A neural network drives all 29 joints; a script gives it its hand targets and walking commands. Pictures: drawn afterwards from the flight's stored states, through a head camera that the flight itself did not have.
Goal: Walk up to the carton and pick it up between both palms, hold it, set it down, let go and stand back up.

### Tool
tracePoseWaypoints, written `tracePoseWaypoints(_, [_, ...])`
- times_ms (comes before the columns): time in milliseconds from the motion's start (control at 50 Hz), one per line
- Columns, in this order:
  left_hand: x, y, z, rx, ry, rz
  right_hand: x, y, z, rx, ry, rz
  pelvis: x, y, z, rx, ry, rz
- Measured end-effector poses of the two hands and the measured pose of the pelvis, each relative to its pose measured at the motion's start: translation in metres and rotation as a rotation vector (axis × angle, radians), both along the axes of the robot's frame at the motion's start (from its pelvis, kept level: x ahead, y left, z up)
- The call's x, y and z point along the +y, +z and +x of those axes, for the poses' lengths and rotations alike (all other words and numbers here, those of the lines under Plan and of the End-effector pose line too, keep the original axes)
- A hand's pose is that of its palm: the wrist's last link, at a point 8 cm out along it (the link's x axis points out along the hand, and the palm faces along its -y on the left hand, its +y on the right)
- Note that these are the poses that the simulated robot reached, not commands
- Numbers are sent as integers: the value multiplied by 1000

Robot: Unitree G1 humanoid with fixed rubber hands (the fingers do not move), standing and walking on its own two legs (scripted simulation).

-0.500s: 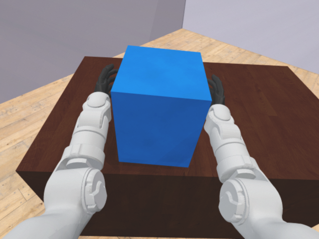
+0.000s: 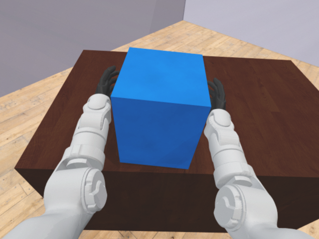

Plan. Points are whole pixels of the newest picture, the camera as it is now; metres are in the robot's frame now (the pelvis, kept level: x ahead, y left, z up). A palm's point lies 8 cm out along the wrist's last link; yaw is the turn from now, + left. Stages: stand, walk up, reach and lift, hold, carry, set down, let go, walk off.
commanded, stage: set down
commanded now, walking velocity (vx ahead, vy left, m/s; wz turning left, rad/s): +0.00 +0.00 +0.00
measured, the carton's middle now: (159, 110) +0.43 +0.01 +0.10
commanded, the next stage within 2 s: none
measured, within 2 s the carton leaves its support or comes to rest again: rests again in 0.88 s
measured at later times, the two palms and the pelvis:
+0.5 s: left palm (106, 103) +0.42 +0.15 +0.13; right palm (216, 115) +0.39 -0.14 +0.12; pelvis +0.00 +0.00 +0.00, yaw +0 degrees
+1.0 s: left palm (108, 111) +0.42 +0.15 +0.10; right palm (215, 122) +0.39 -0.14 +0.10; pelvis +0.01 +0.00 +0.00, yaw +0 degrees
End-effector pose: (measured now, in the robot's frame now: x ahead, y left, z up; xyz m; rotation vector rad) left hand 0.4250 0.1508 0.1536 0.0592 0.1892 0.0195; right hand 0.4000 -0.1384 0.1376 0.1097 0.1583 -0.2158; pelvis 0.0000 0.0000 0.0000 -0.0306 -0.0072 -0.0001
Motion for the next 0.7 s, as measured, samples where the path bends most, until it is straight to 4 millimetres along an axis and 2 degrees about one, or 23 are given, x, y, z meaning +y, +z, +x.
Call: tracePoseWaypoints(700, [-4, -35, -4, 33, -29, 7, -6, -28, -8, -12, -4, -35, 0, 0, 2, 3, 1, 0])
